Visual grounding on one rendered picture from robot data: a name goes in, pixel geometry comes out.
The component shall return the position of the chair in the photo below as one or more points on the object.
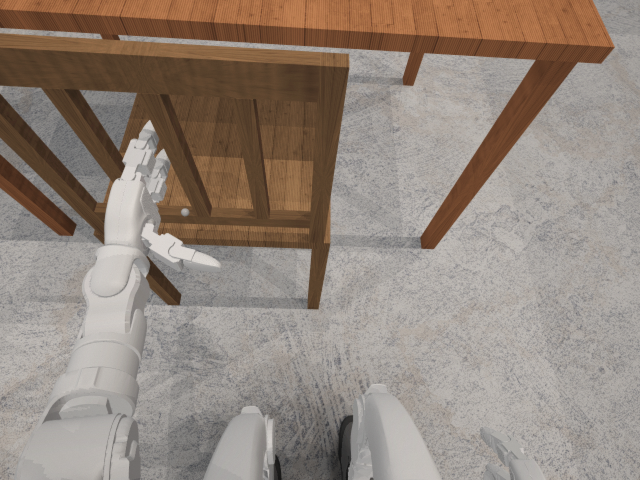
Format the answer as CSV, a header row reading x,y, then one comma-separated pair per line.
x,y
252,136

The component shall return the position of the table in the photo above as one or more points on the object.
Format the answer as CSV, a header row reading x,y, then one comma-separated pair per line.
x,y
557,34

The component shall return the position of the robot left upper arm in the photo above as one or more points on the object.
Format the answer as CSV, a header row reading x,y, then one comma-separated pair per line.
x,y
102,447

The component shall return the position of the robot right hand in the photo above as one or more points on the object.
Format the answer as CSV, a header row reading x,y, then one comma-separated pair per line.
x,y
511,454

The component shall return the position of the robot left hand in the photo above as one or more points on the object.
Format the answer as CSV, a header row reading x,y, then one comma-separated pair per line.
x,y
132,202

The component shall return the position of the robot left thigh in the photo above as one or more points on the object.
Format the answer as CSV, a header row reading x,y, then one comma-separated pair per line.
x,y
246,446

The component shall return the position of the robot left forearm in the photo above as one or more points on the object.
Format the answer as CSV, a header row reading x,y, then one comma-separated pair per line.
x,y
101,375

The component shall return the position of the robot right shin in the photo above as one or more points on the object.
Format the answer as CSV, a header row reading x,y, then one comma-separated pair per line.
x,y
361,463

